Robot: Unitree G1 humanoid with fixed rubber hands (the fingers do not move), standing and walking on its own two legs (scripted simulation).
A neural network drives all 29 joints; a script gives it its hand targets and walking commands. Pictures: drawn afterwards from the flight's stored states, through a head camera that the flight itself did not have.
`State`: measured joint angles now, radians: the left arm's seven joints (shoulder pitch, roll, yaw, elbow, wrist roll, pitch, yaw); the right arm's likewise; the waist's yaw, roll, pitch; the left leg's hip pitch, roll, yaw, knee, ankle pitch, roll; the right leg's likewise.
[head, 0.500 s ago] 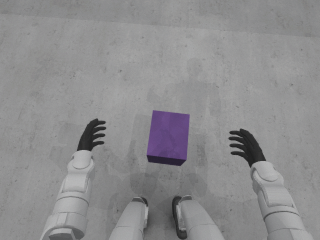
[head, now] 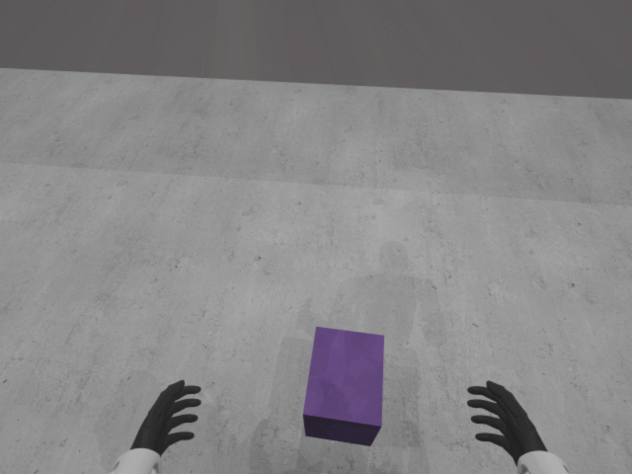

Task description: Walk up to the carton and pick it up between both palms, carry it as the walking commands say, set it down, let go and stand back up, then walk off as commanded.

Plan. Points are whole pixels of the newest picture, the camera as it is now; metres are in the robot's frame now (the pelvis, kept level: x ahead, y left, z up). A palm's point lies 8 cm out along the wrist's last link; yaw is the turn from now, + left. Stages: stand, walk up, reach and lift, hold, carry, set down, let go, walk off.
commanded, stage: let go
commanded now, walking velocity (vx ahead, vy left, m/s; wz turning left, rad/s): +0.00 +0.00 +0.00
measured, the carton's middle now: (343, 387) +0.41 -0.05 -0.65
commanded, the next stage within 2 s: stand in 0.28 s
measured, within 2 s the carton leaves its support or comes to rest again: neither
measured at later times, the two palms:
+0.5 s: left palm (115, 473) +0.13 +0.27 -0.08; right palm out of the picture +0.13 -0.28 -0.09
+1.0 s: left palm out of the picture +0.00 +0.28 -0.11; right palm out of the picture +0.01 -0.30 -0.11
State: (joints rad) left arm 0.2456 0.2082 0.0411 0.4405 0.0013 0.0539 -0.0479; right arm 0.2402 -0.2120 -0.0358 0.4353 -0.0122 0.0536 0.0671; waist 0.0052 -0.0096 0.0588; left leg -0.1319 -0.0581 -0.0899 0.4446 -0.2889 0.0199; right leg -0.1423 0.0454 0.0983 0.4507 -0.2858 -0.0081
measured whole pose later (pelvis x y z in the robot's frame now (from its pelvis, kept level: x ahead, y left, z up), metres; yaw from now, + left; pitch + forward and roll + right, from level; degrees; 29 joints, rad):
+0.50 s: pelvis +0.01 +0.00 -0.01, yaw +0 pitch -2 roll +0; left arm 0.28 0.28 0.04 0.73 0.04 0.02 0.02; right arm 0.27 -0.29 -0.08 0.73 -0.03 0.02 -0.01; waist -0.01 0.01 -0.15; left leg -0.13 -0.07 -0.09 0.51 -0.34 0.03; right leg -0.15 0.04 0.09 0.53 -0.35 -0.01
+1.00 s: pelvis -0.05 -0.01 +0.00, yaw +0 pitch -4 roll +1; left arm 0.35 0.31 0.04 0.88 0.04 -0.03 0.01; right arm 0.34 -0.31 -0.07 0.91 -0.03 -0.03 0.00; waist 0.01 -0.01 -0.11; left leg -0.17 -0.06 -0.09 0.47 -0.24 0.01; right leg -0.19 0.05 0.10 0.51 -0.25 -0.02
